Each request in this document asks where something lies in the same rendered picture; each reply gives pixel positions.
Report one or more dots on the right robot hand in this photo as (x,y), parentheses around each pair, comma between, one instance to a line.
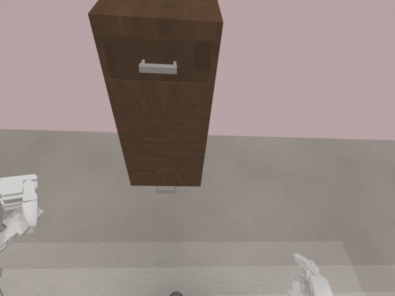
(317,284)

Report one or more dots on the left robot hand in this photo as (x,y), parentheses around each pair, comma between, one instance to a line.
(18,196)

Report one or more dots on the drawer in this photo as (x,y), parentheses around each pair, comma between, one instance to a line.
(124,53)

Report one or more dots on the cabinet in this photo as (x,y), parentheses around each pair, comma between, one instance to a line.
(162,125)

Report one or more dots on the handle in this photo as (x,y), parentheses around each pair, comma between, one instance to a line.
(158,68)

